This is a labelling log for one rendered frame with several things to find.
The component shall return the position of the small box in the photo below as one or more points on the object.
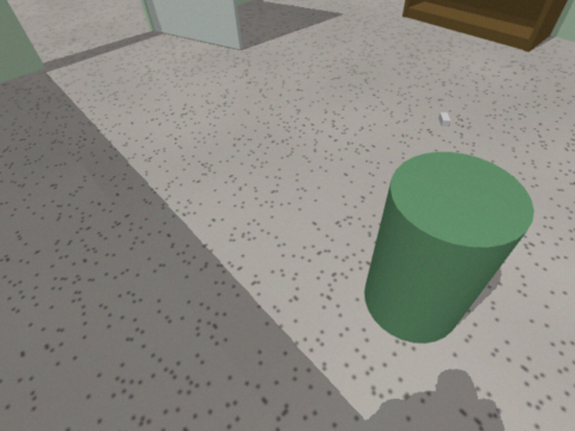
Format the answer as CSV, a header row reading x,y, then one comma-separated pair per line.
x,y
444,119

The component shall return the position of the bookshelf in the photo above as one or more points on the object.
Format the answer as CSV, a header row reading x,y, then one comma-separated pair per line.
x,y
522,24

